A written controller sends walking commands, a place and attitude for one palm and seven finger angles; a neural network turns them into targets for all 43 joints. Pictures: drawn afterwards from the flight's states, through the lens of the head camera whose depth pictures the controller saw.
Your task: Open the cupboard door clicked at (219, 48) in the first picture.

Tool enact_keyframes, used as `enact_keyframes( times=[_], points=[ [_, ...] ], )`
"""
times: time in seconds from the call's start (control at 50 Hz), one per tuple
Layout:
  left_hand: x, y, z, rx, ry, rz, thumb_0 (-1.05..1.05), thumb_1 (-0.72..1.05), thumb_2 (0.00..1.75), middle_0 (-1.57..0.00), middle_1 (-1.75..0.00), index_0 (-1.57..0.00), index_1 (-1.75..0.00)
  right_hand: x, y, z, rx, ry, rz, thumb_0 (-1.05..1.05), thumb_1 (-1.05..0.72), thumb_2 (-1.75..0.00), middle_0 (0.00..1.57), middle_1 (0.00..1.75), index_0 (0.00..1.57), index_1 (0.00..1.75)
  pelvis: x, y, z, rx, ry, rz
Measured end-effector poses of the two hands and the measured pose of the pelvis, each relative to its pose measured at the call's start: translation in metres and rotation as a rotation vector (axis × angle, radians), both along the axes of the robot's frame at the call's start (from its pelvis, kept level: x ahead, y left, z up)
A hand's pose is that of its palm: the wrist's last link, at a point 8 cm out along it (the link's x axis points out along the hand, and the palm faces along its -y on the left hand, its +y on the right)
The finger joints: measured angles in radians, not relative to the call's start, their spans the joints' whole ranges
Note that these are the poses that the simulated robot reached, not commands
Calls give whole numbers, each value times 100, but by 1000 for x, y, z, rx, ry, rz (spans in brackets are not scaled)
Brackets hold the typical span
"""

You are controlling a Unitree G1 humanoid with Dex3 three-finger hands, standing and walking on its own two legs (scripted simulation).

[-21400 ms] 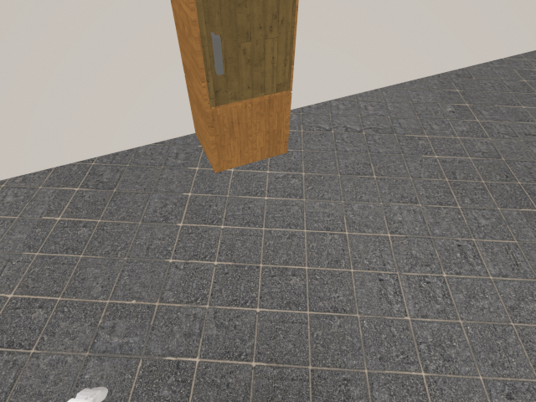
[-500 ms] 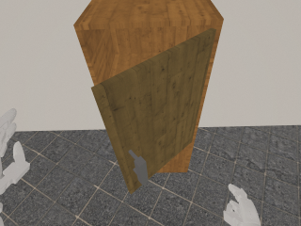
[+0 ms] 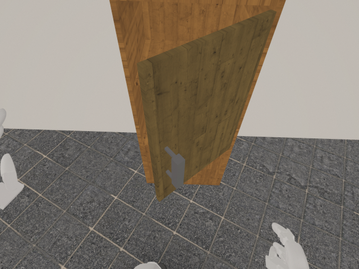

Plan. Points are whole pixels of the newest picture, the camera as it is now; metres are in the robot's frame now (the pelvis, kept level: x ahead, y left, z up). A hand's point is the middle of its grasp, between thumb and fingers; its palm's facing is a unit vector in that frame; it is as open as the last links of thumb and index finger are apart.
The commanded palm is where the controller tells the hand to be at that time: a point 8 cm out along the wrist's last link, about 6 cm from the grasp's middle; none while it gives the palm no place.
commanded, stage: step back with the hand held close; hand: left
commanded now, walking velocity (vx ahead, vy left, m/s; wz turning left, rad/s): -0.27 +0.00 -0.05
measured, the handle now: (173, 167) +0.40 +0.04 -0.09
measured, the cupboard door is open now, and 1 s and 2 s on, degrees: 41 41 41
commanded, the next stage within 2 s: stop stepping back and stand still in 0.38 s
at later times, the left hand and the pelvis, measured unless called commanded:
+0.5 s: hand out of the picture +0.11 +0.26 +0.18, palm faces +0.40 -0.79 -0.47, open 7.4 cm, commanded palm +0.06 +0.29 +0.19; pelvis -0.09 +0.00 +0.00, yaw -3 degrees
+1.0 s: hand out of the picture +0.08 +0.25 +0.17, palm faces +0.40 -0.82 -0.41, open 7.4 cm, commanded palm +0.02 +0.28 +0.19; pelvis -0.14 +0.00 +0.00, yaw -4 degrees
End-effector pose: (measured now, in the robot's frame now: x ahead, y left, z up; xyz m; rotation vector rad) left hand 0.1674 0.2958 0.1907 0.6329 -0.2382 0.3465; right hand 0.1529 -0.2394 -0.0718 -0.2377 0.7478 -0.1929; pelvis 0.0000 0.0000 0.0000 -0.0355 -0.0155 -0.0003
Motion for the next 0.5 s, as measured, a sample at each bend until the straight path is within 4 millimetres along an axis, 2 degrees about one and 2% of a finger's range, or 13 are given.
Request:
enact_keyframes(
  times=[0.16, 0.26, 0.36, 0.42, 0.5],
  points=[
    [-44, 1, 0, -40, -30, 40, 1, 88, 90, -21, -30, -21, -30, -13, 9, -9, 13, 16, 57, 2, -90, -89, 20, 30, 20, 30, -22, 2, -3, -10, -1, 3],
    [-49, 12, -1, -53, -79, 12, 1, 88, 90, -22, -30, -21, -30, -24, 15, -4, -20, 4, 40, 2, -90, -89, 20, 30, 20, 30, -38, 12, -5, -20, -16, 2],
    [-59, 24, 7, -25, -83, 28, 1, 88, 90, -22, -30, -21, -30, -37, 25, 8, -3, -35, 57, 2, -90, -89, 20, 30, 20, 30, -58, 11, 2, -46, 13, 20],
    [-74, 20, 8, -48, -81, 24, 1, 88, 90, -21, -30, -21, -30, -45, 28, 11, 16, -43, 79, 2, -90, -89, 20, 30, 20, 30, -69, 8, 3, -41, 53, 5],
    [-93, 1, 3, -50, -69, -22, 1, 89, 90, -21, -30, -21, -30, -57, 27, 3, 36, -57, 105, 2, -90, -89, 20, 30, 20, 30, -90, 1, -5, 3, 93, -44]
  ],
)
